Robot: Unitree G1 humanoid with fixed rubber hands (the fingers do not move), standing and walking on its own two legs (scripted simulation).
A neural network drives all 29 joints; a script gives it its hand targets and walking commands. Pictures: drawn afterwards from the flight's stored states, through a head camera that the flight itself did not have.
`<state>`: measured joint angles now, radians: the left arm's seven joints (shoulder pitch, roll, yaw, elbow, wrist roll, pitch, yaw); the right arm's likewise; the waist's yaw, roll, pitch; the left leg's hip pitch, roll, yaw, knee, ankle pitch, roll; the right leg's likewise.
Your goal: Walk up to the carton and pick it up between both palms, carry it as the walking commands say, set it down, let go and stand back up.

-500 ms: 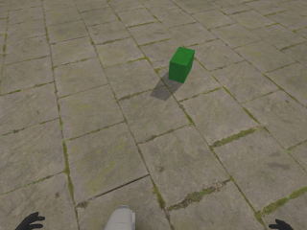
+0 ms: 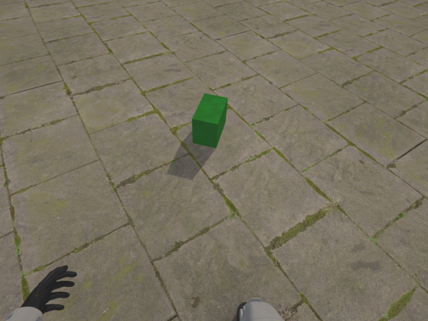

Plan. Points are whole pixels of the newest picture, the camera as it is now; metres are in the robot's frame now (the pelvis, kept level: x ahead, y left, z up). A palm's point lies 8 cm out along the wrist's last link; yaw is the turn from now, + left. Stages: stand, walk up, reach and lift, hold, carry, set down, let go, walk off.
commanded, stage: walk up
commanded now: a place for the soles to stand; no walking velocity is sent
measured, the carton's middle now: (210, 120) +1.36 -0.06 -0.67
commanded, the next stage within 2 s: none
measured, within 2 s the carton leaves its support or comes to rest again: neither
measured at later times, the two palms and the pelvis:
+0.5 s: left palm (65, 264) +0.26 +0.31 -0.10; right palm (353, 194) +0.40 -0.37 -0.07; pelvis +0.24 -0.04 -0.02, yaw +3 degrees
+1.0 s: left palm (117, 151) +0.54 +0.24 -0.05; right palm (358, 162) +0.52 -0.45 -0.10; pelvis +0.44 -0.11 -0.01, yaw +4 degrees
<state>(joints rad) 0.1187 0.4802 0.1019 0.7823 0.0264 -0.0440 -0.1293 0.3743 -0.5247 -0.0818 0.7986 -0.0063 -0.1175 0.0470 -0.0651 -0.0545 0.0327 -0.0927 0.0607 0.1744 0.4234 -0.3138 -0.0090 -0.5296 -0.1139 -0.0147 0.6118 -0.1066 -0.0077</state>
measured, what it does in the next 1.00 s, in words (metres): walks ahead: right foot, then left foot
